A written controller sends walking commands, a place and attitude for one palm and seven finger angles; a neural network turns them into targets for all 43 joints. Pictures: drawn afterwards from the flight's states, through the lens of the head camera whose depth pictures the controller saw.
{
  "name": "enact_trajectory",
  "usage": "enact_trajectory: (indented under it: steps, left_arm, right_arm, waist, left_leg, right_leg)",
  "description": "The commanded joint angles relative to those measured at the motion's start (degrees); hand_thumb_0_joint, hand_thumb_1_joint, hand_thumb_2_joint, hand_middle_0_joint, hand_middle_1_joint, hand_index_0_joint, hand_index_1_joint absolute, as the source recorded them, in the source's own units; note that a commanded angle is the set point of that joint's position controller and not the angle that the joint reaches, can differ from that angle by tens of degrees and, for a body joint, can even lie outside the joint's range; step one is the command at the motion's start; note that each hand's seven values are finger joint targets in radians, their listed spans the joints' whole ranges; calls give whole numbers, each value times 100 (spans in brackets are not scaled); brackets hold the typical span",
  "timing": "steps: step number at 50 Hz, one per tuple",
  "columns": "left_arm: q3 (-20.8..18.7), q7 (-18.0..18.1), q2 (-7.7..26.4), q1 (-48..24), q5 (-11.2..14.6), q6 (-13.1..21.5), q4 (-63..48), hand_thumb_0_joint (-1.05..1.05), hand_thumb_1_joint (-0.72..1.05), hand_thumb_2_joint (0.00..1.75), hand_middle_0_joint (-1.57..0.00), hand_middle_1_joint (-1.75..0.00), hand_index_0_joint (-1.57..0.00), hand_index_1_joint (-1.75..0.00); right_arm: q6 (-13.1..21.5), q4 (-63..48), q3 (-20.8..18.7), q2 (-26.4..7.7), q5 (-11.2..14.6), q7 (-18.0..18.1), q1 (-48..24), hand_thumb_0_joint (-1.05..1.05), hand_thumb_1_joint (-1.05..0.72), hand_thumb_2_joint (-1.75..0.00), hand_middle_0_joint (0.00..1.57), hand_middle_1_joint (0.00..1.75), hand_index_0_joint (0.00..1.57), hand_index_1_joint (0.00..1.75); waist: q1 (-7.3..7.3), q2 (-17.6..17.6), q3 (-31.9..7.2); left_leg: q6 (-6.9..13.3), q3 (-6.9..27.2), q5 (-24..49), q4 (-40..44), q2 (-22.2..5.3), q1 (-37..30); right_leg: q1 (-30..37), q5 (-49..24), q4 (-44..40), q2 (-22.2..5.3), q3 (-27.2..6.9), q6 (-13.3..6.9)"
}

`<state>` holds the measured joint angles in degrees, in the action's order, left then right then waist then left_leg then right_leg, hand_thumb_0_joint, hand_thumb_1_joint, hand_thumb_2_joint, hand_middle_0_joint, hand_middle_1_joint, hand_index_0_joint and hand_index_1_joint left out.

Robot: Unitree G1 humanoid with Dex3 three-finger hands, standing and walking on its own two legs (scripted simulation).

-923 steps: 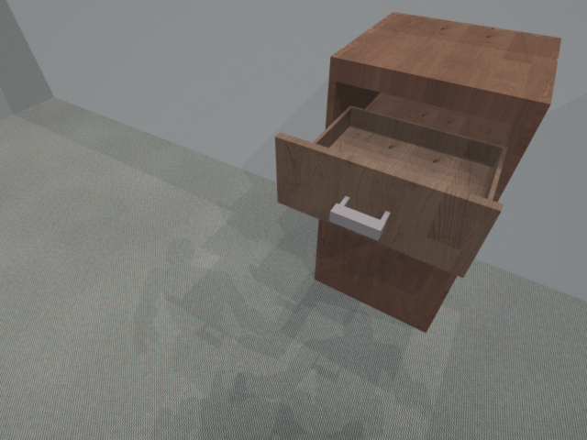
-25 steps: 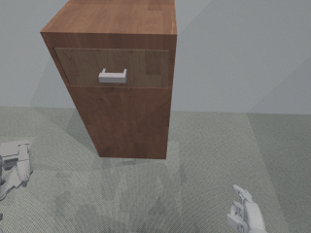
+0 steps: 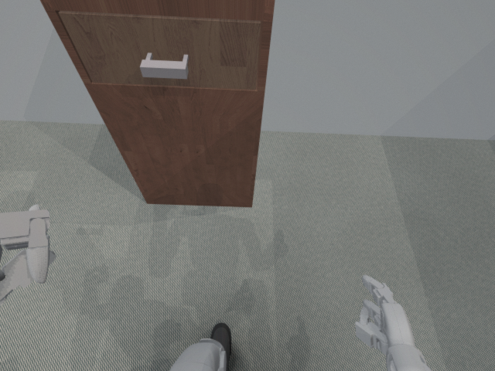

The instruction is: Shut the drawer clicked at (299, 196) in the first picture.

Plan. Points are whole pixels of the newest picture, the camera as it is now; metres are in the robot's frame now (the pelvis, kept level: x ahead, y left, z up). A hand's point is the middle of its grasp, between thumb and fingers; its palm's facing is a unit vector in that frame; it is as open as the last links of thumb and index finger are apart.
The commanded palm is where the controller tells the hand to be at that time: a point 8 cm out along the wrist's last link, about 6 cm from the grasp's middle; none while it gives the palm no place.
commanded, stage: step back with the hand held close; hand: left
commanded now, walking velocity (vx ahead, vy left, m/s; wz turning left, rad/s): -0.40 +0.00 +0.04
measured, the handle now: (166, 63) +0.73 +0.26 +0.01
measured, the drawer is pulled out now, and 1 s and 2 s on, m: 0.00 0.00 0.00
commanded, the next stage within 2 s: stop stepping back and stand still in 0.24 s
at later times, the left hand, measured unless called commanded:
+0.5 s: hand out of the picture +0.08 +0.22 +0.17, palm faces +0.21 -0.83 -0.51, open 3.3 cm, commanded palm +0.02 +0.28 +0.19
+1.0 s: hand out of the picture +0.02 +0.23 +0.19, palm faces +0.33 -0.81 -0.48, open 3.2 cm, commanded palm -0.04 +0.29 +0.19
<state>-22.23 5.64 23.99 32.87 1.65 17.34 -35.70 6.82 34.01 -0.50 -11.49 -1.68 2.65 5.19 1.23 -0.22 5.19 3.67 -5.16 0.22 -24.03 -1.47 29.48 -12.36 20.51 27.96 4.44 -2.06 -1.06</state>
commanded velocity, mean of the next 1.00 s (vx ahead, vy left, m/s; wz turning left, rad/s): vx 0.02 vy -0.01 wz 0.02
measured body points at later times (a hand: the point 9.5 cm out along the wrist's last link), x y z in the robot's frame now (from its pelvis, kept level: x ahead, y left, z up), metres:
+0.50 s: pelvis -0.11 +0.00 +0.01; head -0.09 +0.03 +0.46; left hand +0.06 +0.27 +0.20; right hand +0.06 -0.22 -0.05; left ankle +0.00 +0.09 -0.73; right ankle -0.15 -0.11 -0.72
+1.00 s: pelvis -0.17 +0.01 +0.00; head -0.18 +0.02 +0.45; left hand -0.01 +0.27 +0.21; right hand -0.04 -0.23 -0.09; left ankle -0.16 +0.12 -0.69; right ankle -0.13 -0.08 -0.73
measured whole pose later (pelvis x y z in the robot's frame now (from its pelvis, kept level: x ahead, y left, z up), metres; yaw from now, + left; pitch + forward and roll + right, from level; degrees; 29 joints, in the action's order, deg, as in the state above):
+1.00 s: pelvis -0.17 +0.01 +0.00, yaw +0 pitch -1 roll +0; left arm -22.0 7.1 24.7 36.4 1.0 14.1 -35.9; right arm 6.1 38.1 0.1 -10.7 -0.8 3.3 16.4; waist -1.3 1.6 -1.0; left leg 0.8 -0.9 -23.1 -55.2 -0.3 24.9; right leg -17.0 14.4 32.4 1.3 5.4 -4.1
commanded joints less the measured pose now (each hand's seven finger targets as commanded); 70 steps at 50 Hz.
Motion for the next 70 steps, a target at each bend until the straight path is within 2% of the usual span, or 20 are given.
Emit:
enact_trajectory:
  steps: [1,4,8,11,13,15,19,24,27,34,36,37,43,44,45,46,54,57,64,70]
  left_arm:
    - [-1110,141,1231,736,229,337,-1499,0,90,90,-140,-160,-140,-160]
    - [-1181,163,1239,886,314,233,-1138,0,90,90,-140,-160,-140,-160]
    - [-796,182,1035,264,245,58,-466,0,90,90,-140,-160,-140,-160]
    - [-323,154,782,-303,105,8,-279,0,90,90,-140,-160,-140,-160]
    - [-271,137,913,-630,30,84,-473,0,90,90,-140,-160,-140,-160]
    - [-345,129,957,-117,99,96,-653,0,90,90,-140,-160,-140,-160]
    - [-555,173,955,552,143,-50,-1642,0,90,90,-140,-160,-140,-160]
    - [-870,338,983,1050,108,-313,-1417,0,90,90,-140,-160,-140,-160]
    - [-861,392,1005,339,279,-352,-1046,0,90,90,-140,-160,-140,-160]
    - [45,407,344,-605,-36,-440,-83,0,90,90,-140,-160,-140,-160]
    - [11,444,405,-816,-74,-261,-703,0,90,90,-140,-160,-140,-160]
    - [-138,440,607,-834,-97,-203,-910,0,90,90,-140,-160,-140,-160]
    - [-680,398,934,511,-95,-171,-1422,0,90,90,-140,-160,-140,-160]
    - [-700,392,945,695,-110,-161,-1218,0,90,90,-140,-160,-140,-160]
    - [-803,387,1069,563,-66,-194,-1081,0,90,90,-140,-160,-140,-160]
    - [-866,389,1018,235,41,-179,-1036,0,90,90,-140,-160,-140,-160]
    - [-360,337,541,-101,-15,-163,-326,0,90,90,-140,-160,-140,-160]
    - [-174,356,506,-370,-68,-66,-1215,0,90,90,-140,-160,-140,-160]
    - [-628,376,805,137,-121,-89,-1037,0,90,90,-140,-160,-140,-160]
    - [-551,330,581,315,67,-216,-322,0,90,90,-140,-160,-140,-160]
  right_arm:
    - [140,-1024,-330,-747,163,40,1,0,-90,-90,20,30,20,30]
    - [-41,-1146,-239,-630,309,91,-183,0,-90,-90,20,30,20,30]
    - [-109,-861,-171,-519,159,170,-213,0,-90,-90,20,30,20,30]
    - [-143,-742,-96,-759,120,308,-60,0,-90,-90,20,30,20,30]
    - [-41,-730,-229,-904,146,264,171,0,-90,-90,20,30,20,30]
    - [106,-857,-252,-824,41,152,271,0,-90,-90,20,30,20,30]
    - [275,-1092,-308,-853,127,38,309,0,-90,-90,20,30,20,30]
    - [122,-1192,-200,-697,139,129,93,0,-90,-90,20,30,20,30]
    - [-15,-819,-251,-702,93,204,183,0,-90,-90,20,30,20,30]
    - [270,-495,-139,-744,154,424,232,0,-90,-90,20,30,20,30]
    - [365,-630,-107,-886,152,394,340,0,-90,-90,20,30,20,30]
    - [387,-711,-104,-820,170,372,394,0,-90,-90,20,30,20,30]
    - [485,-704,-111,-716,121,115,246,0,-90,-90,20,30,20,30]
    - [419,-743,-170,-694,119,98,259,0,-90,-90,20,30,20,30]
    - [321,-785,-249,-655,134,101,209,0,-90,-90,20,30,20,30]
    - [270,-702,-284,-691,135,144,242,0,-90,-90,20,30,20,30]
    - [324,-500,-98,-596,118,316,339,0,-90,-90,20,30,20,30]
    - [443,-686,-150,-820,95,331,338,0,-90,-90,20,30,20,30]
    - [500,-656,-121,-672,148,136,294,0,-90,-90,20,30,20,30]
    - [214,-615,-156,-599,194,108,276,0,-90,-90,20,30,20,30]
  waist:
    - [26,-9,-2774]
    - [-66,830,-1781]
    - [-150,416,-341]
    - [-288,-312,-185]
    - [-165,-938,-954]
    - [-8,-982,-1709]
    - [13,-768,-2033]
    - [-100,-1084,-1132]
    - [-188,1161,-560]
    - [-306,-30,-123]
    - [-295,-1720,-221]
    - [-315,-1640,-299]
    - [-13,-893,-798]
    - [-9,-107,-713]
    - [-63,1125,-587]
    - [-129,1185,-443]
    - [-238,439,-526]
    - [-182,-1317,-614]
    - [-104,-380,-808]
    - [-232,479,-997]
  left_leg:
    - [24,555,1811,-569,-645,-3360]
    - [-221,302,-981,-1441,42,-2159]
    - [-346,843,-2032,-2281,47,-813]
    - [-239,878,908,170,-201,-1378]
    - [83,1542,3367,338,-1119,-2351]
    - [368,2101,3364,419,-1528,-2680]
    - [502,1806,-40,897,-1420,-1949]
    - [-293,887,-3774,1194,-337,37]
    - [-502,879,-2026,-3156,189,-1105]
    - [-92,330,-2508,-252,-85,-1714]
    - [452,2301,-3285,1002,-1084,-1699]
    - [682,3011,-2674,1106,-1527,-1853]
    - [198,1118,-2002,-25,-728,-90]
    - [-17,681,-2631,-897,-231,441]
    - [-221,294,-2950,-2449,251,701]
    - [-267,419,-2730,-3570,171,615]
    - [-134,6,-1928,-611,-32,-1955]
    - [392,1972,-2505,888,-1215,-2047]
    - [-48,835,27,-46,-578,-1310]
    - [-232,465,-910,-428,-146,-1732]
  right_leg:
    - [-587,-2640,-374,-573,-158,477]
    - [-1032,-3211,-1090,-1571,-844,119]
    - [-1301,-3288,-1137,-2015,-1139,-656]
    - [-813,-3517,-81,-899,-234,-4]
    - [-903,-1212,878,-359,-122,196]
    - [-1106,668,1694,-240,-253,149]
    - [-385,567,1892,-295,-101,186]
    - [1184,687,-246,-188,645,-56]
    - [-2048,2171,-2425,-2577,-2056,-1164]
    - [-1594,1848,-564,-1405,-49,-372]
    - [-1563,765,1244,-546,489,45]
    - [-1811,580,1875,-410,578,158]
    - [1024,-46,64,-503,430,61]
    - [1275,348,-595,-895,-343,-183]
    - [652,1743,-1640,-1982,-2224,-652]
    - [31,1829,-1987,-2493,-2725,-940]
    - [-1372,1552,-1194,-1520,-346,-446]
    - [-1193,268,714,-690,190,85]
    - [471,-2062,-132,-768,6,35]
    - [122,-2044,-874,-1287,-701,-149]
